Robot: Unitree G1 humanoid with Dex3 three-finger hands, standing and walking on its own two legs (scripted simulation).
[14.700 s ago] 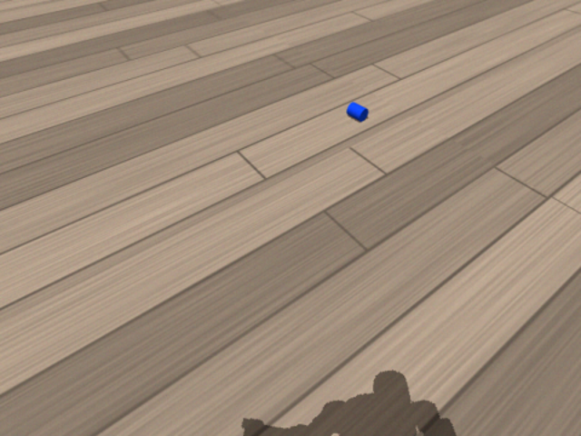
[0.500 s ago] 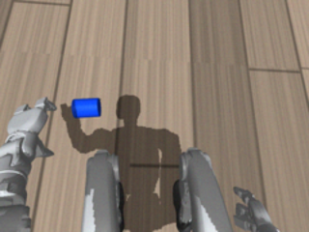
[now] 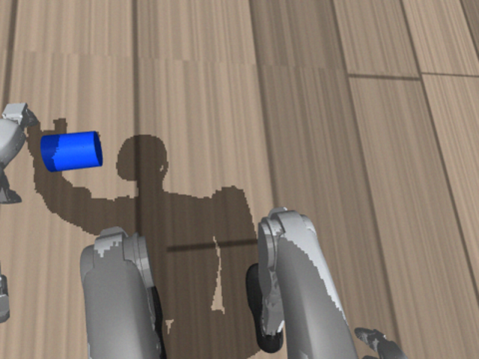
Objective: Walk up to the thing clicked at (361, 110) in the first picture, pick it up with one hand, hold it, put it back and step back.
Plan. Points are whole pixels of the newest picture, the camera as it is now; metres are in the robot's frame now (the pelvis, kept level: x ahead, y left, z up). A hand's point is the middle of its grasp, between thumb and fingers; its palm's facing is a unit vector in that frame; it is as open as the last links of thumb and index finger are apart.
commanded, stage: rise first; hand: left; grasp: from above
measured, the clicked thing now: (73, 151) +0.53 +0.30 -0.32
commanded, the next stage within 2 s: none
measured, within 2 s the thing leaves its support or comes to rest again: neither
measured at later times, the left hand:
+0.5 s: hand (22, 154) +0.47 +0.34 -0.18, palm faces -0.46 -0.07 -0.89, open 14.1 cm
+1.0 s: hand (29, 152) +0.48 +0.34 -0.20, palm faces -0.45 -0.07 -0.89, open 14.2 cm
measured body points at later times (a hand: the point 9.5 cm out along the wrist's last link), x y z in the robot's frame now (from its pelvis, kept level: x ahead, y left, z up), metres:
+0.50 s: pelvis +0.01 +0.00 -0.02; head +0.25 +0.08 +0.35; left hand +0.49 +0.34 -0.13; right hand +0.06 -0.27 -0.12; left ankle +0.09 +0.14 -0.33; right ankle +0.10 -0.14 -0.33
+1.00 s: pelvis +0.01 +0.00 -0.04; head +0.26 +0.08 +0.33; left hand +0.50 +0.34 -0.15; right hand +0.06 -0.27 -0.13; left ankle +0.09 +0.14 -0.33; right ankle +0.10 -0.14 -0.33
